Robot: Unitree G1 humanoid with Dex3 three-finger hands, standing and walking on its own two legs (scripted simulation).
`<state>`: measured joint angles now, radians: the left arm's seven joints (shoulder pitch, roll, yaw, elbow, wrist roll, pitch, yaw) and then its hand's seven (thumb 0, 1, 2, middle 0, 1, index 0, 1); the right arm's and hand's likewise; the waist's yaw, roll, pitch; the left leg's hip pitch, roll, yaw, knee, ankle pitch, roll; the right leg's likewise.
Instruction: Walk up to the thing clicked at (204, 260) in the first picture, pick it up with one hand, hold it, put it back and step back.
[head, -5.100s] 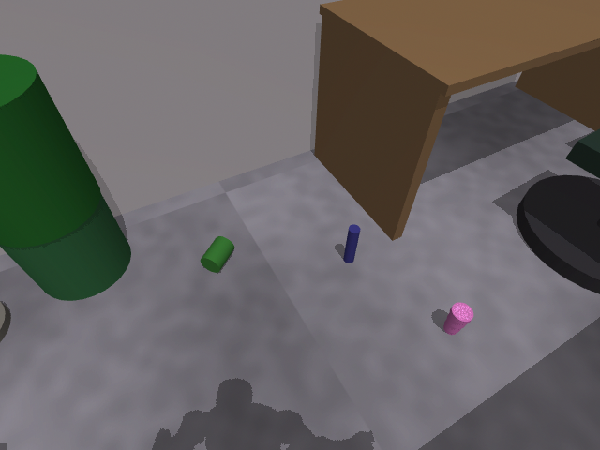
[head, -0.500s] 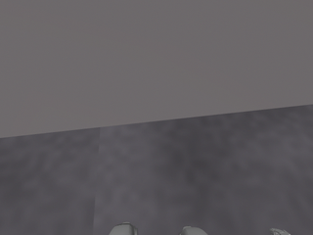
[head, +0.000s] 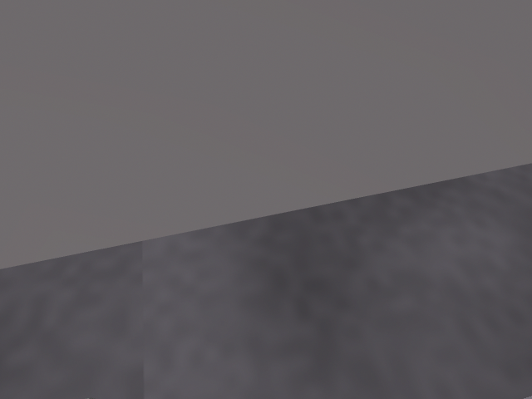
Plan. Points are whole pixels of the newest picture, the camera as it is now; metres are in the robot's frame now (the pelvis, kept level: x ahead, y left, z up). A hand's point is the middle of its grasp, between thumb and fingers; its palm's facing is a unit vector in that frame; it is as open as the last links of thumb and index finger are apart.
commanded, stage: walk up
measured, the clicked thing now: out of the picture -0.90 -0.03 -0.71
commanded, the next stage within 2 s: stand in 1.20 s
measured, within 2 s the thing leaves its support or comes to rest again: neither
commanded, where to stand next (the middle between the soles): +0.07 +0.02 m, yaw +1 degrees
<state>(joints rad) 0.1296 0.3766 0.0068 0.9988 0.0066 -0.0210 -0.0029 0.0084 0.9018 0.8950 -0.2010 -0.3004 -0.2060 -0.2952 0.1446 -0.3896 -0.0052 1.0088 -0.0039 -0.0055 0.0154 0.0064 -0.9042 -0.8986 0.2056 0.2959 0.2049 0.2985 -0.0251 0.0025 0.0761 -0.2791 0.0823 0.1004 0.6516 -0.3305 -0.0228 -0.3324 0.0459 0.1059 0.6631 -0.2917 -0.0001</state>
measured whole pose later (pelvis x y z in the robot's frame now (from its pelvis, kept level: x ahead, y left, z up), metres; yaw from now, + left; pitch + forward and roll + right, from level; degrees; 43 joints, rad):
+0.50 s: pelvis +0.01 +0.01 +0.01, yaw -3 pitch -2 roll +0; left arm 0.10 0.37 0.00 1.08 0.01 -0.01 0.00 0.01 0.90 0.90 -0.20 -0.30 -0.20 -0.30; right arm 0.07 -0.37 -0.03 1.09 0.00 0.01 0.02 0.01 -0.90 -0.90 0.20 0.30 0.20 0.30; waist -0.02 -0.01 0.08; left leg -0.19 0.08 0.16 0.51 -0.29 -0.01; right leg -0.26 0.05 0.16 0.53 -0.23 0.02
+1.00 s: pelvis +0.02 +0.02 +0.01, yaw -4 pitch -2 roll +0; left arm 0.10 0.37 0.00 1.05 0.01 0.00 0.01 0.01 0.90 0.90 -0.20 -0.30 -0.20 -0.30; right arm 0.05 -0.36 -0.05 1.06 0.00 0.03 0.02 0.01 -0.91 -0.90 0.20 0.30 0.20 0.30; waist -0.03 -0.01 0.10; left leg -0.17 0.08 0.18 0.52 -0.31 -0.01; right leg -0.25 0.05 0.18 0.53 -0.25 0.02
